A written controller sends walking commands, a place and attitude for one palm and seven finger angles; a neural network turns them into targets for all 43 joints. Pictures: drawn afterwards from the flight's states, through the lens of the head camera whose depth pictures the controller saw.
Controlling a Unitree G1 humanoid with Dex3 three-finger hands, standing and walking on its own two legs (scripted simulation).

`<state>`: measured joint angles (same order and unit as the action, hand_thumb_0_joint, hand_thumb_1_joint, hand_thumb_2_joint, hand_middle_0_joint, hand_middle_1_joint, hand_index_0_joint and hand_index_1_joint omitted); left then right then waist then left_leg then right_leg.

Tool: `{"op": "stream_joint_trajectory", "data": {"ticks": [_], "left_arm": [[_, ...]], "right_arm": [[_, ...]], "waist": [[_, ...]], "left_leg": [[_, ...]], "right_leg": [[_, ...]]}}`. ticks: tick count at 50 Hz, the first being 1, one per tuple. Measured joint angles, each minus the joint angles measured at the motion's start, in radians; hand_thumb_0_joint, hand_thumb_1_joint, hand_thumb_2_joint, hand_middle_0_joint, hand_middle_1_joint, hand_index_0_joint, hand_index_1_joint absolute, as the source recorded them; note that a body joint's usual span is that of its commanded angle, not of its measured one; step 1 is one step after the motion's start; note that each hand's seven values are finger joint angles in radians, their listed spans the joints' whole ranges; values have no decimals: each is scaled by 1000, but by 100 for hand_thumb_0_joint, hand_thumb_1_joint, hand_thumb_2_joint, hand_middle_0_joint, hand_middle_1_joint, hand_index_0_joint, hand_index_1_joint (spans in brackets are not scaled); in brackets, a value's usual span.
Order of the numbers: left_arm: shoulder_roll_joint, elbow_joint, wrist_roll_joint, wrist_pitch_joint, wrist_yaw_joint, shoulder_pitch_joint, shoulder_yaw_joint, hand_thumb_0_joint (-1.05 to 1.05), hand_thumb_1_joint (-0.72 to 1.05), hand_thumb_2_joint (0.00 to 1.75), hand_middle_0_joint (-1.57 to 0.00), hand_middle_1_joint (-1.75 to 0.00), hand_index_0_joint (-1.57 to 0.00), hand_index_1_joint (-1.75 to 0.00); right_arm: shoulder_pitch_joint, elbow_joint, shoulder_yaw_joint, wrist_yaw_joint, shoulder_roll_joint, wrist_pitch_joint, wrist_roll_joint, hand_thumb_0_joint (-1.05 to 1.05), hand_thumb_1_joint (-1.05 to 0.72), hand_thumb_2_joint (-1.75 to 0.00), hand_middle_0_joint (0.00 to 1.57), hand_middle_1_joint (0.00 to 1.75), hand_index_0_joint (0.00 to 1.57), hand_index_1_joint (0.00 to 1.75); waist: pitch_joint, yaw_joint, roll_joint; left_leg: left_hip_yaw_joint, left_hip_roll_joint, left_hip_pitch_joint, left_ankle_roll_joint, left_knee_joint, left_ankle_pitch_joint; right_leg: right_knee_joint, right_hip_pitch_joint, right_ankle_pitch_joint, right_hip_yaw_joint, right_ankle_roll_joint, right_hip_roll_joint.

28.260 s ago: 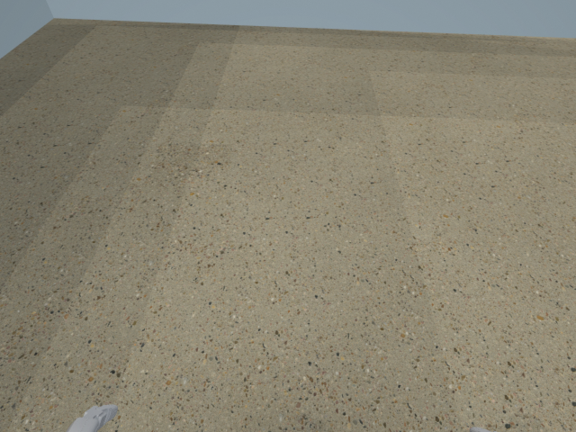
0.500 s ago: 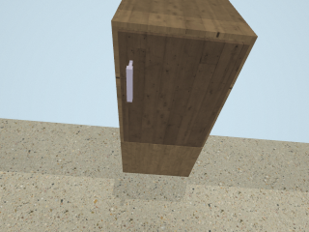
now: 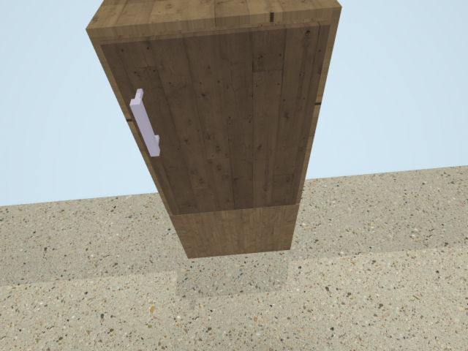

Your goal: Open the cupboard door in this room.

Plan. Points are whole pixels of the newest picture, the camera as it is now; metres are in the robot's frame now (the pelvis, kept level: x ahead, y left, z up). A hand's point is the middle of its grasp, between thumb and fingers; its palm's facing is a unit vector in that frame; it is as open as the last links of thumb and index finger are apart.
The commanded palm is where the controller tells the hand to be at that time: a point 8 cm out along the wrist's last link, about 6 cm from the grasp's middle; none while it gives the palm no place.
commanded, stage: look again from close up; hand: left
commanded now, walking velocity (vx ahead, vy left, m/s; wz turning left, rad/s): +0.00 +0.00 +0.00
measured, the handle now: (147, 123) +0.56 +0.19 +0.07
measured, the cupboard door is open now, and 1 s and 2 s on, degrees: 0 0 0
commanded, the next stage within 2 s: raise the hand with hooked fingers in 0.28 s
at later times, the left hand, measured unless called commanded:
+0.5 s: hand out of the picture +0.08 +0.17 -0.08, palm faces +0.27 -0.94 -0.19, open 7.5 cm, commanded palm +0.07 +0.22 -0.05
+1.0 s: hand out of the picture +0.12 +0.22 +0.00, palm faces +0.10 -0.99 -0.06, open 9.8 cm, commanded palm +0.11 +0.27 +0.00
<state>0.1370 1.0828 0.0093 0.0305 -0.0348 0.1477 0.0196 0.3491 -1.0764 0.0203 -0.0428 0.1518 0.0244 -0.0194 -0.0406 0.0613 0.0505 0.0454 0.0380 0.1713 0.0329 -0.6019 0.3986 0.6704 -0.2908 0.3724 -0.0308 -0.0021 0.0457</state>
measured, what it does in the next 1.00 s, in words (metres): lowers itself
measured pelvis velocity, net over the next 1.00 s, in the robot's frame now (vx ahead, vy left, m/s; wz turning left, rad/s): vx -0.09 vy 0.03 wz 0.06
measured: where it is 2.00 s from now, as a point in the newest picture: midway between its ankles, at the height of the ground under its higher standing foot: outside the picture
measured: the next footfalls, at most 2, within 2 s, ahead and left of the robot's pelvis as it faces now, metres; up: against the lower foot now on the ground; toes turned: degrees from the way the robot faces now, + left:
none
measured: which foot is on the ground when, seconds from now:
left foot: down 0.00-1.00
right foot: down 0.00-1.00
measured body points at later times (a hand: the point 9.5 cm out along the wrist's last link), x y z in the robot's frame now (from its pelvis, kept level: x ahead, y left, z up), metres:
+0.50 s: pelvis -0.04 -0.02 +0.00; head -0.02 -0.04 +0.45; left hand +0.06 +0.22 -0.07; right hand +0.02 -0.26 -0.14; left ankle -0.08 +0.14 -0.73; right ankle -0.02 -0.12 -0.72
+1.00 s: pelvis -0.09 +0.03 -0.07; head -0.04 +0.06 +0.38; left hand +0.11 +0.27 +0.01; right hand +0.13 -0.17 -0.12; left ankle -0.08 +0.14 -0.73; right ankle -0.02 -0.11 -0.72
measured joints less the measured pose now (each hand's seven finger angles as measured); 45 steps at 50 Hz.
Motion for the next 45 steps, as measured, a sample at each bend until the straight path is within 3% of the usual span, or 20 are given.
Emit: {"op": "stream_joint_trajectory", "data": {"ticks": [7, 13, 20, 21, 22, 23, 25, 28, 31, 34, 36, 38, 40, 43, 45], "left_arm": [[-26, -8, 0, 4, 2, 15, -4, 0, 91, 90, -20, -30, -20, -30], [-5, -6, 3, -7, 2, 58, 6, -1, 93, 90, -21, -30, -20, -30], [7, 12, 4, -10, 4, 110, 5, 0, 92, 90, -21, -30, -20, -30], [7, -140, -42, -59, 5, 162, 10, 1, 91, 90, -20, -30, -20, -30], [6, -319, -67, -59, 2, 225, 14, 1, 91, 90, -21, -30, -20, -30], [4, -470, -88, -28, -17, 273, 7, 1, 90, 90, -21, -30, -20, -31], [-7, -687, -132, 13, -53, 306, -5, 2, 89, 89, -21, -31, -20, -31], [-16, -868, -169, 116, -31, 258, 20, 2, 85, 88, -21, -34, -20, -34], [8, -887, -186, 291, 52, 145, 72, 1, 80, 86, -21, -37, -20, -37], [23, -859, -218, 470, 190, 75, 109, 1, 74, 83, -21, -40, -21, -41], [26, -853, -237, 527, 278, 78, 114, 1, 70, 81, -22, -43, -21, -43], [26, -865, -249, 509, 329, 111, 108, 1, 66, 80, -22, -46, -21, -46], [27, -888, -253, 449, 338, 156, 99, 1, 61, 78, -23, -49, -22, -49], [32, -952, -231, 372, 277, 222, 88, 1, 54, 75, -23, -53, -23, -53], [43, -1025, -204, 359, 219, 248, 82, 1, 49, 73, -24, -56, -23, -56]], "right_arm": [[-74, 19, -1, -8, 21, -16, -5, 2, -93, -89, 20, 30, 20, 30], [-86, 18, 1, 0, 38, -12, -4, 1, -93, -89, 20, 30, 20, 30], [-71, 2, -7, 9, 35, -22, 1, 1, -92, -89, 20, 30, 20, 30], [-60, 33, -12, 7, 35, -8, 15, 1, -92, -89, 20, 30, 20, 30], [-40, 69, -14, -7, 36, 40, 21, 1, -92, -89, 20, 30, 20, 30], [-21, 95, -13, -24, 44, 98, 27, 1, -92, -89, 20, 30, 20, 30], [-13, 139, -6, -44, 66, 177, 50, 1, -91, -89, 20, 30, 20, 30], [-58, 223, 6, -56, 90, 248, 56, 1, -91, -89, 20, 30, 20, 30], [-121, 323, 16, -42, 97, 290, 41, 1, -91, -89, 20, 30, 20, 30], [-169, 431, 31, 0, 106, 311, 29, 1, -91, -89, 20, 30, 20, 30], [-187, 498, 37, 21, 120, 309, 30, 1, -91, -89, 20, 30, 20, 30], [-193, 555, 39, 26, 131, 290, 36, 1, -91, -89, 20, 30, 20, 30], [-190, 602, 37, 21, 137, 268, 42, 1, -91, -89, 20, 30, 20, 30], [-175, 644, 22, 7, 129, 252, 41, 1, -91, -89, 20, 30, 20, 30], [-162, 649, 3, -1, 115, 249, 31, 1, -91, -89, 20, 30, 20, 30]], "waist": [[16, -20, 34], [16, -41, 21], [4, -51, 8], [-8, -60, -1], [-14, -74, -9], [-8, -83, -6], [11, -77, 6], [41, -56, 3], [87, -43, -29], [116, -43, -69], [128, -48, -84], [135, -58, -97], [132, -69, -102], [117, -83, -96], [108, -91, -88]], "left_leg": [[-29, 21, -25, 27, 37, 6], [-36, 29, -46, 38, 85, -31], [-37, 41, -26, 29, 64, -46], [-39, 37, -12, 3, 41, -72], [-33, 36, -16, -7, 47, -71], [-33, 38, -18, 1, 62, -57], [-48, 27, 3, 28, 64, -44], [-55, 4, 85, 7, 9, -51], [-45, -7, 221, -1, -96, -27], [-32, -7, 361, 8, -238, 20], [-26, -7, 439, 6, -330, 56], [-22, -11, 494, -3, -399, 85], [-25, -16, 528, -12, -446, 104], [-40, -22, 556, -24, -490, 122], [-53, -23, 572, -30, -512, 131]], "right_leg": [[-14, 23, 5, -34, 26, -18], [-53, 43, -23, -43, 37, -26], [-99, 53, -61, -53, 39, -38], [-97, 45, -68, -47, 37, -39], [-90, 35, -72, -38, 37, -40], [-86, 26, -75, -37, 36, -41], [-78, 8, -77, -49, 29, -26], [-38, -62, -81, -51, 16, -2], [61, -202, -65, -34, 11, 10], [190, -346, -34, -13, 13, 12], [271, -424, -8, -2, 8, 15], [332, -477, 13, 6, -1, 19], [369, -505, 28, 7, -7, 25], [389, -515, 37, -5, -16, 31], [393, -516, 39, -17, -19, 33]]}}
